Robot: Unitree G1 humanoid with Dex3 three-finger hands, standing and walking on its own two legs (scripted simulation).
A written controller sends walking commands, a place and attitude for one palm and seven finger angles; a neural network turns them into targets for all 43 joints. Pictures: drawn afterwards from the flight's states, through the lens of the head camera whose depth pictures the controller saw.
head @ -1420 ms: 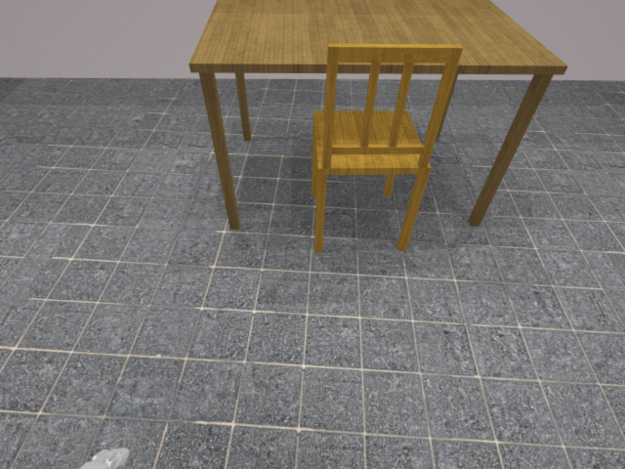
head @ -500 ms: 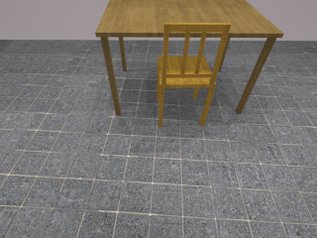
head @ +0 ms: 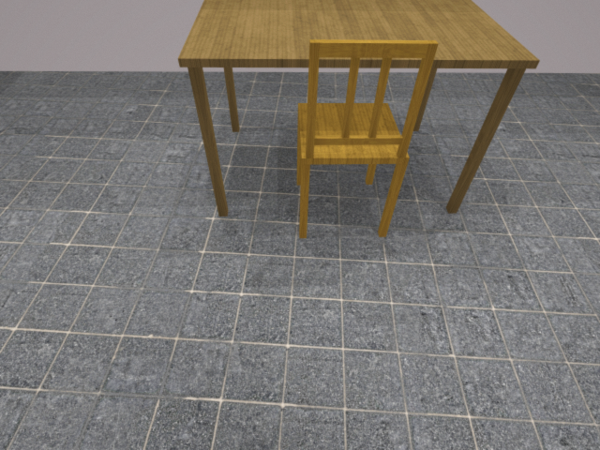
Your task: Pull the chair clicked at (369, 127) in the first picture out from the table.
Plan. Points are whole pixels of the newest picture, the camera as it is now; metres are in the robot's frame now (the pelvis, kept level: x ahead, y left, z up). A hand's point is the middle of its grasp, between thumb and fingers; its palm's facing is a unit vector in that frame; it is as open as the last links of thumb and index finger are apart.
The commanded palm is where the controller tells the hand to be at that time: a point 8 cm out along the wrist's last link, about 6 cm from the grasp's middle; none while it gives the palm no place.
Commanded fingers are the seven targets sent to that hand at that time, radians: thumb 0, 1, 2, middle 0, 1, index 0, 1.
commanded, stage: look at it before walking up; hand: left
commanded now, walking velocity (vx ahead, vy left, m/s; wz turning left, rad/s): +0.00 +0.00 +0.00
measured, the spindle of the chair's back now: (350, 99) +1.14 -0.10 -0.11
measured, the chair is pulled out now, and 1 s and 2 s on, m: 0.00 0.00 0.00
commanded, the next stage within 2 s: walk to a spot facing it in 0.02 s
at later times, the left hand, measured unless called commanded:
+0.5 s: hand out of the picture +0.06 +0.19 -0.18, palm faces -0.14 -0.95 -0.28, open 7.4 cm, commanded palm none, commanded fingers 0.00 0.90 0.90 -0.20 -0.30 -0.20 -0.30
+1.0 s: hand out of the picture +0.11 +0.17 -0.17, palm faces -0.28 -0.94 -0.20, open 7.4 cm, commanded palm none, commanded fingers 0.00 0.90 0.90 -0.20 -0.30 -0.20 -0.30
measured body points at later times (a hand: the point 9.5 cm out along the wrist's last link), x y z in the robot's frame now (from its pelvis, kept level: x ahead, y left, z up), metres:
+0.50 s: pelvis -0.01 -0.02 -0.02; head +0.01 -0.03 +0.43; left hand +0.07 +0.24 -0.16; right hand +0.02 -0.28 -0.17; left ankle +0.00 +0.12 -0.75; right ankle -0.02 -0.11 -0.74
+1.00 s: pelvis +0.08 -0.02 +0.00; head +0.10 -0.02 +0.45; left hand +0.12 +0.22 -0.15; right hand +0.10 -0.30 -0.13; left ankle +0.17 +0.10 -0.70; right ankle -0.02 -0.10 -0.75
